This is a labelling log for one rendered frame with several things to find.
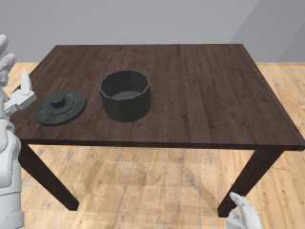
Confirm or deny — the right robot hand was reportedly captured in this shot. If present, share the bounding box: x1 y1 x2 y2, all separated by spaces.
226 192 263 229

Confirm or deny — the left robot forearm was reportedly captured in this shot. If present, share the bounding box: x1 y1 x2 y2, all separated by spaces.
0 119 25 229

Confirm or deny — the left robot hand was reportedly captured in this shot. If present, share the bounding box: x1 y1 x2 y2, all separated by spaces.
0 34 36 121

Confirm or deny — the table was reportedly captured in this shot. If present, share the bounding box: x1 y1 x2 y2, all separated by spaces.
9 44 305 218

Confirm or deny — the lid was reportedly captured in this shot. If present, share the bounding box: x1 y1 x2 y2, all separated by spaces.
33 90 87 126

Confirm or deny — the pot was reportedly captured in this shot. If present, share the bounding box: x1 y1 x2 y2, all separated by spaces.
98 69 152 122

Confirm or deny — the knob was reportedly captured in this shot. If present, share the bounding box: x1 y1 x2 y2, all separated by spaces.
49 94 66 108

